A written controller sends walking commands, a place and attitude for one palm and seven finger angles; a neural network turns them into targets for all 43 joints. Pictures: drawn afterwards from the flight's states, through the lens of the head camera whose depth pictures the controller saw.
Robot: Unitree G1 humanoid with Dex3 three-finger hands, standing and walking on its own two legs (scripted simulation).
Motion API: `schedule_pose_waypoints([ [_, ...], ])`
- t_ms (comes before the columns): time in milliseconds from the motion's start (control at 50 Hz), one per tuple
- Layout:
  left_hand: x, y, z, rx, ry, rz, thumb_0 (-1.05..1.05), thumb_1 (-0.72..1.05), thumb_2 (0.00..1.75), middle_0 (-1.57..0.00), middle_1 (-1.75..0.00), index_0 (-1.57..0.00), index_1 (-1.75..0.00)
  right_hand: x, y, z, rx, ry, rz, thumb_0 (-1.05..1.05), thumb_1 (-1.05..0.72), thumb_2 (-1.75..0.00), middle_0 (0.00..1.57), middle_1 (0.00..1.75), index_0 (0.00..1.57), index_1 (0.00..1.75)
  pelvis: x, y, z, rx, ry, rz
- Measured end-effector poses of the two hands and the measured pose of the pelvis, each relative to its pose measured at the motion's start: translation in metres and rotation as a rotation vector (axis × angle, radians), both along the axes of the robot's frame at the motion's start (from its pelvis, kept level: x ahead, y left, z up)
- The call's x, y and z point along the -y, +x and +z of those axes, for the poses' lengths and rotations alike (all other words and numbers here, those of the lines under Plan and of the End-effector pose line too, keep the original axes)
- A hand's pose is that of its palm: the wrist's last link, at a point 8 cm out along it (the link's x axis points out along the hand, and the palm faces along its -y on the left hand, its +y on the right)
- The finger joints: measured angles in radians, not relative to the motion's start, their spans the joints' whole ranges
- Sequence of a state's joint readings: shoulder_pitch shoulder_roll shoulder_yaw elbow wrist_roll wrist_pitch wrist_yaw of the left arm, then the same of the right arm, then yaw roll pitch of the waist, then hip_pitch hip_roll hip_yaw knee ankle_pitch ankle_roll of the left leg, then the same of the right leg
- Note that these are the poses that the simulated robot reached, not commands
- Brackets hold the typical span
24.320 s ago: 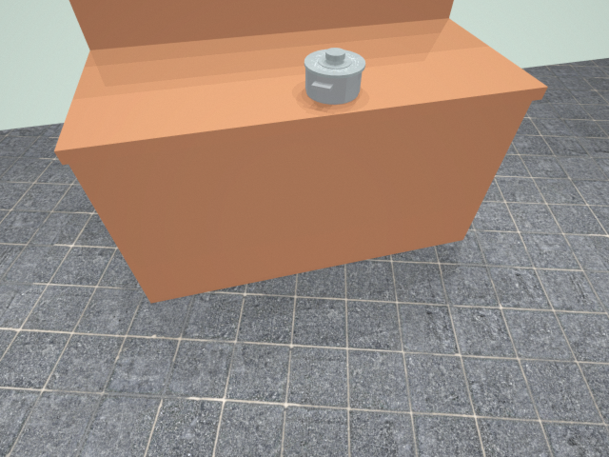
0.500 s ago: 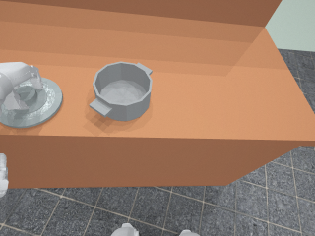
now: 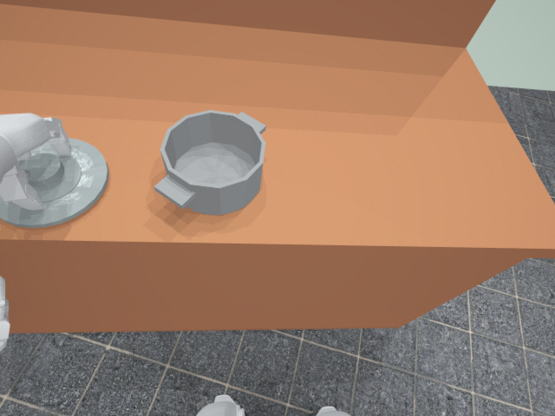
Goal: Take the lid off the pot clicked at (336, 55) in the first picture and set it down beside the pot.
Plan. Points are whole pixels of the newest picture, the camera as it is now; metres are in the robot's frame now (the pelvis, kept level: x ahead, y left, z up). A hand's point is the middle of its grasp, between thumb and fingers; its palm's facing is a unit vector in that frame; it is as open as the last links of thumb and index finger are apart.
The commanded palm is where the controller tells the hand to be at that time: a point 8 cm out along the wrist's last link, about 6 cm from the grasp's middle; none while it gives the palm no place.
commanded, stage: raise the empty hand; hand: left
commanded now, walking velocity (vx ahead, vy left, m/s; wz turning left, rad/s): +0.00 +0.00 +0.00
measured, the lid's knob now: (42, 169) +0.46 +0.34 +0.03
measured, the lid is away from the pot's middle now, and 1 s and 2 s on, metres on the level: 0.25 0.25 0.25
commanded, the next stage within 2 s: draw the hand back to the body in 1.32 s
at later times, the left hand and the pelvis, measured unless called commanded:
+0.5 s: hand (11, 148) +0.44 +0.34 +0.10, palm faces -0.42 -0.11 -0.90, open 11.0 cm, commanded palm +0.48 +0.33 +0.17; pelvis +0.00 +0.00 +0.01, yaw +1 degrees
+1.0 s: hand out of the picture +0.46 +0.34 +0.15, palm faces -0.38 -0.10 -0.92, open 11.0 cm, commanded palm +0.48 +0.33 +0.22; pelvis +0.01 +0.00 +0.02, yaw +1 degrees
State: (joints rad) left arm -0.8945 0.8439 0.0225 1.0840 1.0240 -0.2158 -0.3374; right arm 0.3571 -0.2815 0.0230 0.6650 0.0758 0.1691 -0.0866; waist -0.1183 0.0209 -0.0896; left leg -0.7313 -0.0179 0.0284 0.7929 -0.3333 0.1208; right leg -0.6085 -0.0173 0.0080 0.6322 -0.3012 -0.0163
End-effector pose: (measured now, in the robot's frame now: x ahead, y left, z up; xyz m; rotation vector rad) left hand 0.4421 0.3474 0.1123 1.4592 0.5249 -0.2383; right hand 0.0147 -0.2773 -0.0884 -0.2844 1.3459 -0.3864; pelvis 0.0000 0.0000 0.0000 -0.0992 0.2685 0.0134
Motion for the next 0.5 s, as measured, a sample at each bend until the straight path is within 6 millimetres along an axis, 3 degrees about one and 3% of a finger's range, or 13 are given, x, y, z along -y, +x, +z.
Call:
schedule_pose_waypoints([
  [500,0.004,0.003,0.046,0.045,0.014,0.017,0.0,0.02,0.6,-0.35,-0.9,-0.34,-0.89,0.002,0.014,0.004,0.056,0.013,0.016,0.0,-0.91,-0.9,0.21,0.3,0.21,0.3,0.003,0.003,0.007,0.038,0.011,0.007],
])
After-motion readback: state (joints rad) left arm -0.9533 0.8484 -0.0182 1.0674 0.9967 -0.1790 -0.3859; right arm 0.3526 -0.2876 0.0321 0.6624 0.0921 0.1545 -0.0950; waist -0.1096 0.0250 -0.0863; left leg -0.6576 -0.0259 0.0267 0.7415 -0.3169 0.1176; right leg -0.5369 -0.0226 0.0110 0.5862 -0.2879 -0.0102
